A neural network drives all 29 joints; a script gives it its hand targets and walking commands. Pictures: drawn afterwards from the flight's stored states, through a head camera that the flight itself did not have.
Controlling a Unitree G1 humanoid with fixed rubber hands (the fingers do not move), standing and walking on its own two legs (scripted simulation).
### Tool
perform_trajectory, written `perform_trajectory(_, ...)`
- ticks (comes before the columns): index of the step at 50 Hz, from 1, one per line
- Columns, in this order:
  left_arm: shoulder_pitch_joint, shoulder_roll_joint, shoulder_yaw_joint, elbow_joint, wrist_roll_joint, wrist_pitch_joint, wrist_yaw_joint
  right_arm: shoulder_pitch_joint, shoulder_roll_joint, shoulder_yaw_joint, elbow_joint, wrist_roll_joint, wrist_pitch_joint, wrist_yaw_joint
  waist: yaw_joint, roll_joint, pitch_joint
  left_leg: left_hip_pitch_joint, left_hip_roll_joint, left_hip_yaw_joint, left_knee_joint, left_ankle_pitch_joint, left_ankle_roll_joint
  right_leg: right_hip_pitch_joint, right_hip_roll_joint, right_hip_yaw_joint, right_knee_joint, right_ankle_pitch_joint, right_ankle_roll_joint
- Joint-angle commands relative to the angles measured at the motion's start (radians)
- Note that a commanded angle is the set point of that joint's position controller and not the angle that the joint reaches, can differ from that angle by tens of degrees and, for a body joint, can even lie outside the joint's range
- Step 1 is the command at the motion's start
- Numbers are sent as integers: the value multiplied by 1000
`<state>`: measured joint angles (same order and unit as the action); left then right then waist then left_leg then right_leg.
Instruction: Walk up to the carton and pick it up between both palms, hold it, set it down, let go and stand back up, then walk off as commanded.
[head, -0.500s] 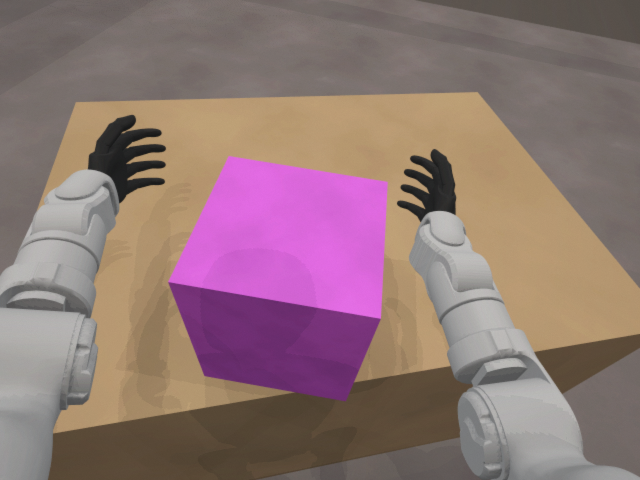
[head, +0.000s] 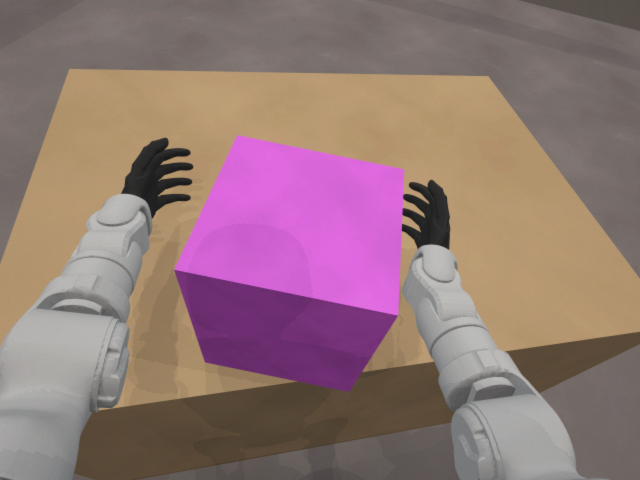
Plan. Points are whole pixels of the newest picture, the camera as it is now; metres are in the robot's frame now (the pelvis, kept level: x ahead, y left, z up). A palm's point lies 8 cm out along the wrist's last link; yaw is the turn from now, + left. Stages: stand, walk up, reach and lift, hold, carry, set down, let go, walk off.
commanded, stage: reach and lift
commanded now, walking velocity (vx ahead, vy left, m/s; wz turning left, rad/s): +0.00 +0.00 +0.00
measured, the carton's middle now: (297, 273) +0.37 -0.02 +0.02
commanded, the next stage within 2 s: none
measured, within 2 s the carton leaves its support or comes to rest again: neither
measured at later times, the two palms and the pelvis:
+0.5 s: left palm (172, 208) +0.45 +0.14 +0.06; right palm (408, 236) +0.38 -0.16 +0.08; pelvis +0.00 +0.00 +0.00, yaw +0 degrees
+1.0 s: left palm (173, 207) +0.46 +0.14 +0.06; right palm (406, 236) +0.38 -0.15 +0.08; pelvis +0.00 +0.00 +0.00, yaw +0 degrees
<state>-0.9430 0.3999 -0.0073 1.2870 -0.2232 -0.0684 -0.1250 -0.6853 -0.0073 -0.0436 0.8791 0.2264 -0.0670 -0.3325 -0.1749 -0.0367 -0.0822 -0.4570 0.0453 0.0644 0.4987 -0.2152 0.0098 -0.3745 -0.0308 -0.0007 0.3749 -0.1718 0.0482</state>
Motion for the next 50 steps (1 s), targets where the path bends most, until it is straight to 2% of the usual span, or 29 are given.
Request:
perform_trajectory(1, -470, 7, -82, -103, -15, -64, 24, -412, -16, 21, -79, -24, -52, 5, -20, 109, -568, 306, -34, -45, 55, 248, -31, -41, 63, -86, 24, 297, -29)
perform_trajectory(2, -497, 13, -83, -106, -15, -62, 26, -458, -40, -7, -72, -22, -55, 3, -22, 141, -567, 305, -31, -53, 57, 245, -46, -73, 60, -93, 27, 266, -38)
perform_trajectory(4, -502, -5, -69, -102, -13, -61, 27, -441, 11, -10, -47, -37, -48, 1, -31, 118, -540, 279, -37, -36, 59, 210, -30, -57, 61, -84, 17, 249, -33)
perform_trajectory(5, -537, -13, -87, -139, -15, -67, 28, -475, -2, -25, -46, -47, -52, -4, -43, 157, -572, 298, -32, -42, 54, 230, -43, -74, 58, -95, 20, 254, -37)
perform_trajectory(7, -530, -55, -101, -146, -17, -63, 28, -468, 42, -34, -48, -44, -55, -8, -47, 154, -583, 295, -30, -44, 56, 212, -44, -87, 63, -96, 17, 241, -43)
perform_trajectory(8, -537, -56, -88, -145, -5, -65, 32, -490, 40, -39, -49, -53, -59, -7, -28, 163, -578, 281, -33, -41, 61, 232, -44, -80, 54, -89, 25, 249, -40)
perform_trajectory(9, -533, -83, -86, -179, -1, -66, 36, -490, 53, -55, -63, -72, -73, -11, -45, 151, -619, 316, -28, -42, 66, 255, -51, -95, 62, -98, 18, 254, -42)
perform_trajectory(10, -550, -64, -64, -179, 14, -67, 38, -505, 48, -66, -50, -74, -71, -12, -35, 169, -602, 306, -26, -47, 68, 241, -57, -106, 62, -103, 17, 236, -40)
perform_trajectory(12, -543, -91, -66, -144, 20, -58, 42, -513, 74, -70, -32, -76, -65, -12, -24, 166, -580, 293, -28, -41, 63, 235, -54, -102, 59, -94, 21, 230, -39)
perform_trajectory(13, -538, -95, -42, -162, 44, -53, 43, -486, 88, -74, -18, -88, -73, -18, -35, 148, -595, 315, -28, -39, 64, 267, -52, -78, 66, -95, 14, 263, -41)
perform_trajectory(15, -532, -96, -4, -145, 91, -33, 48, -516, 92, -84, 7, -107, -74, -27, -11, 134, -547, 278, -30, -31, 60, 249, -42, -60, 58, -88, 17, 266, -30)
perform_trajectory(17, -536, -88, 29, -221, 108, -40, 57, -485, 84, -112, -14, -118, -86, -32, -30, 141, -586, 321, -29, -30, 54, 302, -52, -40, 65, -93, 14, 306, -26)
perform_trajectory(18, -526, -89, 37, -231, 112, -49, 63, -488, 83, -118, -39, -139, -107, -35, -23, 132, -628, 297, -36, -25, 72, 360, -55, -9, 65, -89, 29, 374, -22)
perform_trajectory(21, -519, -158, 28, -211, 124, -39, 61, -474, 138, -89, 11, -121, -104, -32, -15, 133, -574, 299, -39, -25, 60, 325, -47, -20, 61, -88, 26, 355, -18)
perform_trajectory(24, -554, -147, 64, -218, 137, -49, 60, -508, 145, -101, -31, -139, -104, -23, 3, 124, -597, 269, -42, -22, 56, 301, -36, 1, 54, -88, 28, 336, -16)
perform_trajectory(26, -505, -174, 68, -191, 142, -44, 52, -487, 168, -89, -34, -143, -104, -26, -1, 93, -569, 292, -40, -18, 54, 315, -30, 7, 55, -89, 27, 383, -11)
perform_trajectory(27, -522, -201, 47, -231, 141, -54, 54, -505, 169, -114, -31, -157, -123, -27, -22, 134, -608, 304, -39, -28, 59, 350, -48, -11, 61, -96, 30, 393, -18)
perform_trajectory(32, -502, -220, 90, -206, 179, -49, 44, -488, 179, -121, -6, -187, -126, -24, -2, 106, -563, 301, -34, -20, 47, 330, -41, 12, 58, -98, 15, 355, -17)
perform_trajectory(33, -535, -228, 72, -228, 175, -55, 47, -501, 175, -144, 3, -191, -132, -26, -24, 123, -596, 319, -36, -19, 50, 330, -43, 2, 59, -97, 9, 352, -16)
perform_trajectory(34, -525, -223, 97, -195, 181, -53, 33, -501, 201, -128, 17, -202, -121, -15, -1, 92, -540, 281, -43, -11, 40, 291, -29, 28, 49, -92, 10, 342, -9)
perform_trajectory(36, -505, -247, 101, -203, 204, -62, 30, -484, 203, -139, 33, -205, -130, -10, -4, 117, -519, 307, -39, -19, 25, 286, -33, 35, 50, -94, 2, 319, -17)
perform_trajectory(38, -500, -253, 138, -176, 238, -59, 15, -488, 233, -159, 45, -234, -126, 1, -4, 96, -486, 305, -38, -9, 10, 259, -27, 51, 44, -97, -11, 284, -16)
perform_trajectory(40, -486, -267, 173, -172, 272, -63, 2, -476, 246, -169, 53, -276, -144, 6, 3, 68, -468, 302, -43, -2, 0, 278, -23, 98, 41, -97, -12, 333, -8)
perform_trajectory(42, -515, -313, 165, -185, 302, -78, -6, -484, 269, -220, 90, -318, -162, 24, -7, 115, -462, 333, -36, 0, -6, 267, -42, 65, 38, -107, -26, 276, -18)
perform_trajectory(45, -534, -418, 227, -136, 391, -107, -50, -478, 426, -237, 104, -423, -183, 79, 18, 83, -441, 331, -49, 15, -31, 262, -27, 139, 25, -104, -39, 287, -14)
perform_trajectory(47, -543, -587, 246, -77, 470, -125, -93, -498, 601, -271, 128, -529, -219, 126, 7, 95, -423, 336, -56, 25, -58, 246, -32, 181, 20, -106, -46, 325, -10)
perform_trajectory(48, -554, -704, 234, -36, 487, -129, -125, -519, 722, -228, 123, -572, -230, 162, 12, 80, -395, 344, -59, 29, -67, 268, -31, 214, 21, -112, -39, 368, -1)
perform_trajectory(49, -556, -732, 240, -37, 507, -145, -129, -496, 731, -228, 160, -595, -244, 184, 11, 96, -403, 338, -59, 27, -79, 289, -43, 227, 27, -118, -46, 367, -5)
perform_trajectory(50, -543, -733, 260, -5, 527, -149, -131, -497, 741, -222, 147, -611, -248, 198, 34, 85, -408, 322, -58, 36, -83, 268, -41, 238, 28, -116, -49, 357, 0)
